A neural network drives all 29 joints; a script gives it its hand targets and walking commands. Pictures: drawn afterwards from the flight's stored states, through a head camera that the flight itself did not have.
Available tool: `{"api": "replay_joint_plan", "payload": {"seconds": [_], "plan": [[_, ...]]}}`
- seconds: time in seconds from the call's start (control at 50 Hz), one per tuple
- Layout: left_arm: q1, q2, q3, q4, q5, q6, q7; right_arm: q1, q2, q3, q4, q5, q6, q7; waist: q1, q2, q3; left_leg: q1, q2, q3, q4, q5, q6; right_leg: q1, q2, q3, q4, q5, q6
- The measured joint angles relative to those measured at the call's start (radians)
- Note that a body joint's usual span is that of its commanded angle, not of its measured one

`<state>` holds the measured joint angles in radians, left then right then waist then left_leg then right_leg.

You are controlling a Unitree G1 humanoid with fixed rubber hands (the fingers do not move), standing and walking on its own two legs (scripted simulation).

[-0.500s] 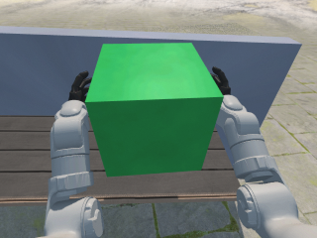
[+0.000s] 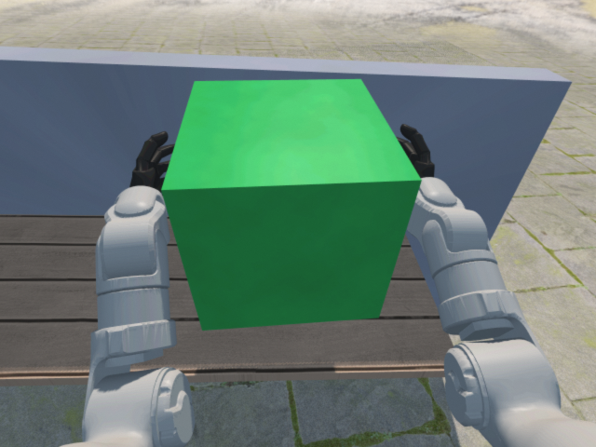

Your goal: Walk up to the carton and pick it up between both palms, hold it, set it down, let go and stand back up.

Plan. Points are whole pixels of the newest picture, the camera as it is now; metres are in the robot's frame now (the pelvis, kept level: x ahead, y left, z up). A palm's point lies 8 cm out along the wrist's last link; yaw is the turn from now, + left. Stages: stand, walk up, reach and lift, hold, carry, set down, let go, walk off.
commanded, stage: hold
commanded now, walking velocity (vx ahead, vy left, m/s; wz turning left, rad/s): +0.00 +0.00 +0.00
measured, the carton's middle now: (285, 198) +0.41 +0.01 +0.18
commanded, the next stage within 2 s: none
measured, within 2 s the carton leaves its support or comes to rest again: neither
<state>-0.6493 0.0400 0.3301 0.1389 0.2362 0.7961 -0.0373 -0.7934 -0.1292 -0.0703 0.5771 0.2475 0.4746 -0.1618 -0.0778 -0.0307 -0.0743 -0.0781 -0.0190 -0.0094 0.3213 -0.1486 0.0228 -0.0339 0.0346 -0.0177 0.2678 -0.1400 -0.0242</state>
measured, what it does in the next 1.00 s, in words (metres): stands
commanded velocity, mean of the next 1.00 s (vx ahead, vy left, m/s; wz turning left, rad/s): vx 0.00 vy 0.00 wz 0.00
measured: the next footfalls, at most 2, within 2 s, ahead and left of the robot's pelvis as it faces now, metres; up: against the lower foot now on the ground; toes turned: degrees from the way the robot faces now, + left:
none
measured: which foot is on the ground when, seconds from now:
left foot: down 0.00-1.00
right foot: down 0.00-1.00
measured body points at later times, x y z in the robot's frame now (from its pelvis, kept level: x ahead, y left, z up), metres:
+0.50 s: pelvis +0.00 +0.00 +0.00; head -0.07 +0.02 +0.44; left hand +0.37 +0.18 +0.23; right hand +0.38 -0.17 +0.24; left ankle +0.02 +0.10 -0.75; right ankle +0.01 -0.10 -0.75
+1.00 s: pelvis +0.00 +0.00 +0.00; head -0.07 +0.02 +0.44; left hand +0.37 +0.18 +0.23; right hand +0.38 -0.17 +0.23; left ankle +0.02 +0.10 -0.75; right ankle +0.01 -0.10 -0.75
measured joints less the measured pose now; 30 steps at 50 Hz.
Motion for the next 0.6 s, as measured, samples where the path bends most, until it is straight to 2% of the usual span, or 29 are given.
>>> {"api": "replay_joint_plan", "payload": {"seconds": [0.44, 0.6], "plan": [[0.024, -0.010, 0.008, -0.039, -0.003, 0.010, -0.003, 0.016, -0.003, 0.017, -0.037, 0.014, 0.017, -0.009, 0.000, -0.004, 0.003, 0.014, 0.005, 0.000, 0.005, -0.008, -0.004, 0.017, 0.006, 0.001, -0.002, -0.003, -0.004], [-0.010, -0.005, 0.005, -0.015, 0.006, 0.023, 0.001, -0.005, 0.006, -0.019, -0.009, -0.013, 0.014, 0.015, 0.010, 0.001, -0.007, 0.009, 0.004, -0.001, -0.005, 0.000, -0.004, 0.008, 0.005, 0.000, -0.005, 0.001, -0.006]]}}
